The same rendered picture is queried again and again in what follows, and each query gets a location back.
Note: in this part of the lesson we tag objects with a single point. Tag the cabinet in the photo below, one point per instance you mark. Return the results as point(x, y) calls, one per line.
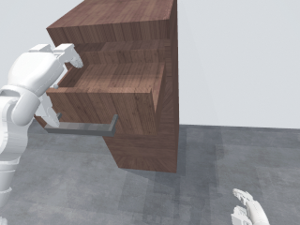
point(122, 25)

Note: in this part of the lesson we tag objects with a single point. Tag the robot right hand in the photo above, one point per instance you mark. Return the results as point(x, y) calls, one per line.
point(252, 214)

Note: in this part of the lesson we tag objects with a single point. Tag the robot left hand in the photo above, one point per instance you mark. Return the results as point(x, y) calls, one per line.
point(38, 69)

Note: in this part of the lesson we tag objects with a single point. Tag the drawer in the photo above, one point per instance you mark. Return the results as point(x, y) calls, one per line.
point(130, 83)

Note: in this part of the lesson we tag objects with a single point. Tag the robot left forearm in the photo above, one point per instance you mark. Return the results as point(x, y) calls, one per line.
point(17, 110)

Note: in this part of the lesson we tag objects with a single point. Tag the handle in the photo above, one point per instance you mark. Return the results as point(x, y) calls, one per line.
point(89, 129)

